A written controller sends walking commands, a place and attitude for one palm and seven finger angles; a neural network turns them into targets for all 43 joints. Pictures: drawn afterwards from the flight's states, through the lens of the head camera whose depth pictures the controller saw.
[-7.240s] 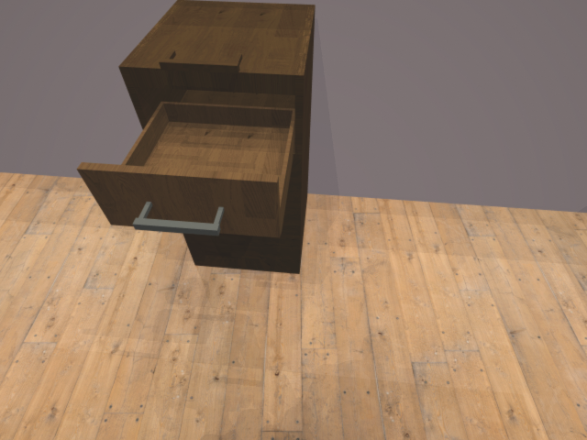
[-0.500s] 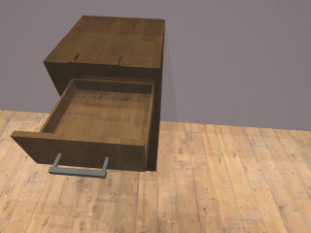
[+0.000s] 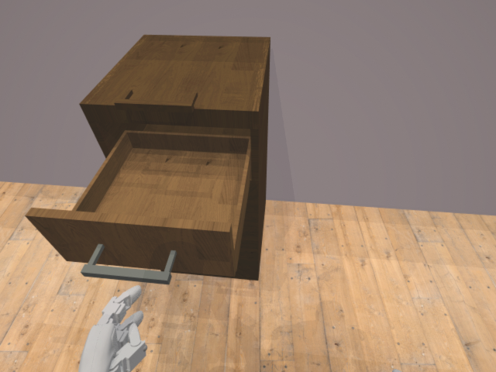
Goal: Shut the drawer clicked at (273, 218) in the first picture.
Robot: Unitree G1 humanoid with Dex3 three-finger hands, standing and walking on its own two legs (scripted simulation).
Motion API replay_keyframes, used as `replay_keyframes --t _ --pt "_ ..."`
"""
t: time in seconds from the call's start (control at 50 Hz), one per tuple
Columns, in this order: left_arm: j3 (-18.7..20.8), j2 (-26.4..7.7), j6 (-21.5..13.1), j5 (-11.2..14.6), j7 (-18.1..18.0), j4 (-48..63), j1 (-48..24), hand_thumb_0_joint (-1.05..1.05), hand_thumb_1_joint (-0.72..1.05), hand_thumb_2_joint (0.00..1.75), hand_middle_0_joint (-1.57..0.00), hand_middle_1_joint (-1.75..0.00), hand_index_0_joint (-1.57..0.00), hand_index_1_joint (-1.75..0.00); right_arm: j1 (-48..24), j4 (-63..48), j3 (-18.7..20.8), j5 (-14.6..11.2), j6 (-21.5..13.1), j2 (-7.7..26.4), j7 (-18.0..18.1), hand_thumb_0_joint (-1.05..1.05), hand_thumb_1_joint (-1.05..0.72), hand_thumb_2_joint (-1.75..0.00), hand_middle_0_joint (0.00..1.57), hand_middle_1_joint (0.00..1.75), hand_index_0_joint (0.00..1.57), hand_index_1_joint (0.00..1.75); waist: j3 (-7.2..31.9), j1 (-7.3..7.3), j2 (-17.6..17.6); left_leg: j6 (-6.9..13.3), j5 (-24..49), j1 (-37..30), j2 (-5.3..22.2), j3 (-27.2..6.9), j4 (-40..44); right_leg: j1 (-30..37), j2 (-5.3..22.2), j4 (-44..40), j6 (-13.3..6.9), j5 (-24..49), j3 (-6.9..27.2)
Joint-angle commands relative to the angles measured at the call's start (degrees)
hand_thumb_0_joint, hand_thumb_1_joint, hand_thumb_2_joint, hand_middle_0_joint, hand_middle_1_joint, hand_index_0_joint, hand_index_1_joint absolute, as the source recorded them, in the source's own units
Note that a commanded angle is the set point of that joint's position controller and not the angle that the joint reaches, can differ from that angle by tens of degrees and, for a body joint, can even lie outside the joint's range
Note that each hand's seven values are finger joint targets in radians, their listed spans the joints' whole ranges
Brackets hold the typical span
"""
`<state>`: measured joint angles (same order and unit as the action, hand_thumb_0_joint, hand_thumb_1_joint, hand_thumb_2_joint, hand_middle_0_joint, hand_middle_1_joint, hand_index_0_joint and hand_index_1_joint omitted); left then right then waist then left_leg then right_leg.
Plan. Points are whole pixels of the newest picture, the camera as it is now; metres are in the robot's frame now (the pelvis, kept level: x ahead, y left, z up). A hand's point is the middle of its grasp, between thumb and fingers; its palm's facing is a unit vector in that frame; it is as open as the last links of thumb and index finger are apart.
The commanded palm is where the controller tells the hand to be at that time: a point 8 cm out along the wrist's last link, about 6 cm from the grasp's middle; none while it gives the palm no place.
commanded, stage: raise the hand and make a fist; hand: left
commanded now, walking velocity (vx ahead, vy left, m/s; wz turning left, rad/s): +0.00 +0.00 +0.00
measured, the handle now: (130, 264) +0.33 +0.24 -0.04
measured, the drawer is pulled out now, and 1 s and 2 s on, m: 0.30 0.30 0.30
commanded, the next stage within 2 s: bring the fist close to the handle in 1.70 s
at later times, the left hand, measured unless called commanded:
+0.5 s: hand (136, 367) +0.15 +0.17 -0.01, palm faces -0.11 -0.99 -0.06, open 4.5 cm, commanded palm +0.12 +0.24 +0.00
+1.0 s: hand (105, 363) +0.15 +0.20 +0.02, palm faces -0.05 -1.00 -0.07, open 3.1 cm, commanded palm +0.11 +0.26 +0.04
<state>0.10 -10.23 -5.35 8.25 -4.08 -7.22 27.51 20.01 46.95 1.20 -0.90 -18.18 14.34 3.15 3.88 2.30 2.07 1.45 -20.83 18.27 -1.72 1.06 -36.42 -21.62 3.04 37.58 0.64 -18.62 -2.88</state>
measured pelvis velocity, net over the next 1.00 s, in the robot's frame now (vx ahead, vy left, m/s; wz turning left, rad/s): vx -0.02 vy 0.01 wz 0.01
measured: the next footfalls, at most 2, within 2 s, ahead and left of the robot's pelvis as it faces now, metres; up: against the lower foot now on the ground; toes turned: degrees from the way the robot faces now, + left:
none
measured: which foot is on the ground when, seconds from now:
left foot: down 0.00-1.00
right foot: down 0.00-1.00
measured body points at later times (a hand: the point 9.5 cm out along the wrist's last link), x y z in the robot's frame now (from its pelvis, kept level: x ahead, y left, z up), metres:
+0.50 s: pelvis -0.04 -0.03 -0.07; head +0.00 -0.03 +0.38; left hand +0.15 +0.22 +0.00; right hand +0.17 -0.23 -0.14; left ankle -0.02 +0.10 -0.72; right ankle +0.01 -0.12 -0.72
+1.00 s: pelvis -0.02 +0.01 -0.05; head +0.00 +0.02 +0.40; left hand +0.14 +0.26 +0.03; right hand +0.18 -0.23 -0.08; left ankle -0.02 +0.10 -0.72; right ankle +0.01 -0.12 -0.72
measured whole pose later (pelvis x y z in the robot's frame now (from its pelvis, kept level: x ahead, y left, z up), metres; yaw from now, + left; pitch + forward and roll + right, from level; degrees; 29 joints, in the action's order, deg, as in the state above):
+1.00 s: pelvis -0.02 +0.01 -0.05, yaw +0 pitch +8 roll -3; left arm 11.4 -15.4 -18.3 16.6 19.4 11.4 34.2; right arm 12.8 29.6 0.6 -2.4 -17.3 13.4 2.5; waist 6.8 -0.2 1.2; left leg 1.6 -30.0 38.0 0.5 -1.1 -59.5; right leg -38.4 1.4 54.8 0.4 -24.7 -4.8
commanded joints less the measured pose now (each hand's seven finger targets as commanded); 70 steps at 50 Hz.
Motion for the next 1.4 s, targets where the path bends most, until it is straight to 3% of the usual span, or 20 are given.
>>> replay_keyframes --t 0.0,0.02,0.04,0.08,0.12,0.22,0.3,0.34,0.44,0.48,0.54,0.6,0.66,0.7,0.78,0.9,1.04,1.2,1.28,1.38 --pt "2.52 2.69 -16.11 2.9 12.81 3.08 15.4 0.0 0.9 0.9 -0.42 -0.54 -0.42 -0.54 -10.52 -18.09 3.85 0.52 -4.61 6.11 -2.5 0.0 -0.9 -0.9 0.2 0.3 0.2 0.3 -0.18 -4.84 -17.02 -2.07 5.85 16.79 0.55 -0.93 -4.79 -8.34 -2.54 3.3 -2.21 -0.36 -2.34" --pt "6.42 -0.48 -20.65 3.72 16.52 3.66 15.63 0.0 0.9 0.9 -0.44 -0.56 -0.44 -0.56 -12.11 -19.94 4.56 0.65 -3.95 6.57 -3.28 0.0 -0.9 -0.9 0.2 0.3 0.2 0.3 1.22 -5.32 -14.47 -2.39 5.55 19.41 -0.05 -0.02 -7.68 -8.49 -2.29 5.79 -2.69 1.25 -1.33" --pt "11.66 -5.43 -24.7 3.37 19.76 2.65 16.47 0.0 0.9 0.9 -0.46 -0.58 -0.46 -0.58 -12.5 -21.01 5.27 0.63 -3.01 6.88 -4.22 0.0 -0.9 -0.9 0.2 0.3 0.2 0.3 2.23 -6.1 -7.4 -2.93 6.63 20.25 -0.32 0.53 -10.19 -8.13 -1.84 8.44 -3.71 4.08 0.22" --pt "13.56 -8.02 -29.08 3.56 24.05 7.68 14.05 0.0 0.9 0.9 -0.5 -0.62 -0.5 -0.62 -14.94 -25.22 5.46 0.47 -1.54 6.55 -4.64 0.0 -0.9 -0.9 0.2 0.3 0.2 0.3 5.35 -6.36 -5.23 -1.75 5.55 24.6 -0.92 1.41 -14.24 -9.47 -1.46 11.9 -3.65 4.47 2.47" --pt "12.78 -7.41 -28.5 5.59 26.07 13.59 10.73 0.0 0.9 0.9 -0.54 -0.67 -0.54 -0.67 -14.86 -28.37 4.97 -0.13 -0.57 5.95 -3.98 0.0 -0.9 -0.9 0.2 0.3 0.2 0.3 9.27 -5.93 -2.55 -0.87 4.08 26.59 -0.98 1.53 -16.89 -11.43 -1.63 13.65 -3.2 2.18 4.23" --pt "15.17 -9.86 -27.24 9.97 25.6 27.44 -1.16 0.0 0.9 0.9 -0.64 -0.78 -0.64 -0.78 -10.43 -28.91 4.32 -0.52 0.45 5.51 -1.43 0.0 -0.9 -0.9 0.2 0.3 0.2 0.3 13.98 -1.67 0.9 0.03 3.81 26.07 0.5 -0.7 -23.26 -14.46 -2.41 13.5 -2.05 0.17 6.83" --pt "12.01 -10.1 -25.83 9.74 29.0 27.94 -6.24 0.0 0.9 0.9 -0.72 -0.86 -0.72 -0.86 -9.91 -26.13 3.04 -0.91 -0.41 6.28 -0.3 0.0 -0.9 -0.9 0.2 0.3 0.2 0.3 11.55 1.27 2.97 0.7 3.27 25.87 1.67 -2.01 -25.02 -17.86 -3.23 13.42 -1.95 -0.29 5.98" --pt "12.79 -11.67 -22.66 10.01 30.51 23.89 -7.04 0.0 0.9 0.9 -0.76 -0.91 -0.76 -0.91 -10.38 -25.03 2.58 -1.29 -0.73 6.71 0.32 0.0 -0.9 -0.9 0.2 0.3 0.2 0.3 9.38 1.57 1.25 0.88 1.69 26.86 1.87 -2.49 -24.69 -18.0 -3.54 11.76 -1.95 -4.08 6.33" --pt "21.0 -15.88 -13.76 11.67 30.04 18.62 -0.59 0.0 0.9 0.9 -0.86 -1.01 -0.86 -1.01 -13.34 -25.43 2.08 -2.04 -0.05 5.51 0.92 0.0 -0.9 -0.9 0.2 0.3 0.2 0.3 12.89 -2.82 -1.7 0.46 1.76 27.78 1.3 -2.57 -20.54 -9.94 -2.26 7.87 -1.38 -9.33 7.09" --pt "22.23 -15.57 -12.74 12.28 28.83 20.25 0.27 0.0 0.9 0.9 -0.9 -1.06 -0.9 -1.06 -13.59 -25.82 1.84 -2.12 0.31 4.78 1.01 0.0 -0.9 -0.9 0.2 0.3 0.2 0.3 13.22 -3.65 -2.03 0.22 2.02 27.2 1.19 -2.52 -18.77 -8.82 -1.93 7.21 -1.22 -9.84 6.55" --pt "22.61 -14.52 -13.52 12.65 26.87 19.36 2.78 0.0 0.9 0.9 -0.96 -1.12 -0.96 -1.12 -14.26 -25.64 1.82 -1.79 -0.1 4.18 0.88 0.0 -0.9 -0.9 0.2 0.3 0.2 0.3 10.54 -3.91 -4.97 0.0 1.75 27.32 1.16 -2.96 -17.1 -9.31 -2.28 6.7 -1.37 -11.05 5.41" --pt "20.61 -12.9 -16.11 12.21 26.68 21.77 4.81 0.0 0.9 0.9 -1.02 -1.19 -1.02 -1.19 -12.87 -25.65 2.14 -1.98 -1.34 4.45 0.3 0.0 -0.9 -0.9 0.2 0.3 0.2 0.3 10.19 -3.52 -1.67 -0.12 1.28 25.18 1.0 -2.78 -15.3 -10.98 -2.53 7.06 -1.67 -11.26 3.99" --pt "19.35 -12.75 -17.94 11.96 26.55 23.24 5.0 0.0 0.9 0.9 -1.08 -1.25 -1.08 -1.25 -11.64 -25.69 2.54 -2.07 -2.57 5.28 0.09 0.0 -0.9 -0.9 0.2 0.3 0.2 0.3 10.13 -2.62 -3.66 0.18 0.68 23.63 1.1 -3.12 -14.31 -12.1 -3.0 7.22 -1.68 -11.24 2.93" --pt "18.59 -12.45 -18.87 11.54 26.34 25.13 6.01 0.0 0.9 0.9 -1.12 -1.3 -1.12 -1.3 -11.15 -25.55 2.58 -2.14 -3.38 5.59 -0.02 0.0 -0.9 -0.9 0.2 0.3 0.2 0.3 9.88 -2.69 0.11 0.0 0.96 21.77 1.23 -3.39 -13.25 -12.92 -3.21 8.31 -2.08 -9.4 1.53" --pt "18.37 -12.95 -19.67 10.98 24.92 28.44 6.37 0.0 0.9 0.9 -1.2 -1.38 -1.2 -1.38 -10.56 -25.29 2.59 -1.97 -3.75 6.01 -0.14 0.0 -0.9 -0.9 0.2 0.3 0.2 0.3 10.38 -2.83 2.81 -0.18 3.13 18.33 1.44 -4.03 -11.81 -12.89 -3.65 10.01 -2.47 -4.62 -0.78" --pt "15.41 -11.14 -17.41 9.69 23.33 31.26 6.5 0.0 0.9 0.9 -1.32 -1.51 -1.32 -1.51 -10.51 -26.49 1.97 -1.89 -2.53 5.96 -0.45 0.0 -0.9 -0.9 0.2 0.3 0.2 0.3 8.56 -2.37 3.89 -0.66 4.18 15.89 1.92 -4.89 -10.09 -12.81 -3.97 10.08 -2.28 -1.84 -2.27" --pt "16.69 -12.59 -12.8 8.6 22.96 32.49 8.07 0.0 0.9 0.9 -1.4 -1.6 -1.4 -1.6 -11.31 -27.19 1.22 -1.98 -0.87 5.38 -0.55 0.0 -0.9 -0.9 0.2 0.3 0.2 0.3 8.49 -3.14 2.48 -1.41 10.55 13.29 2.51 -5.36 -9.01 -9.88 -4.42 9.67 -2.33 3.82 -3.12" --pt "16.83 -12.37 -11.64 9.82 24.25 35.67 7.86 0.0 0.9 0.9 -1.4 -1.6 -1.4 -1.6 -11.62 -27.49 0.21 -2.14 -1.22 4.99 -0.46 0.0 -0.9 -0.9 0.2 0.3 0.2 0.3 7.78 -3.2 3.84 -2.21 11.38 11.41 2.4 -5.23 -7.89 -8.46 -4.42 8.18 -2.3 5.06 -3.27" --pt "20.95 -15.1 -11.42 10.87 24.74 33.01 6.47 0.0 0.9 0.9 -1.4 -1.6 -1.4 -1.6 -12.04 -26.58 0.06 -2.48 -1.71 5.26 0.46 0.0 -0.9 -0.9 0.2 0.3 0.2 0.3 6.91 -3.32 1.73 -1.77 7.53 12.37 2.25 -4.94 -7.15 -7.2 -4.5 6.14 -2.41 2.79 -2.51" --pt "21.3 -14.89 -11.5 12.4 27.18 28.9 5.05 0.0 0.9 0.9 -1.4 -1.6 -1.4 -1.6 -12.53 -25.88 -0.13 -2.72 -2.84 5.88 1.21 0.0 -0.9 -0.9 0.2 0.3 0.2 0.3 5.13 -3.07 0.92 -1.26 5.75 13.78 1.82 -4.44 -7.32 -6.47 -4.24 4.22 -2.45 1.07 -1.12"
